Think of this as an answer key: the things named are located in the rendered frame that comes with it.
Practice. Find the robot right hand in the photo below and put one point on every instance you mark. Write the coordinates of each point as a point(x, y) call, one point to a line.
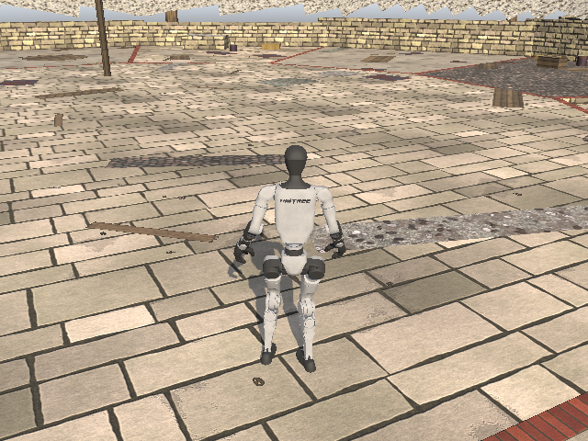
point(341, 250)

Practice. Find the robot right forearm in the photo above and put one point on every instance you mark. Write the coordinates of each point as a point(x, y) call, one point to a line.
point(338, 237)

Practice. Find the robot left shin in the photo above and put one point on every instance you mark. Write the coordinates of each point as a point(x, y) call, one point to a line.
point(270, 323)

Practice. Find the robot left forearm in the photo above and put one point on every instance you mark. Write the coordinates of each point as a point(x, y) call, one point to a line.
point(246, 238)

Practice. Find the left robot upper arm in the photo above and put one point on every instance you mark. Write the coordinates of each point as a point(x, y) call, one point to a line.
point(265, 194)

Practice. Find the right robot upper arm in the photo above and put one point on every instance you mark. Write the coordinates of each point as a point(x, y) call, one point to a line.
point(324, 195)

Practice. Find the robot head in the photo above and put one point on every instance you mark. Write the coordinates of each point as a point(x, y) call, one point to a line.
point(295, 160)

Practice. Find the robot left hand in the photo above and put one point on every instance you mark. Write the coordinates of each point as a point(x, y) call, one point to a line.
point(238, 252)

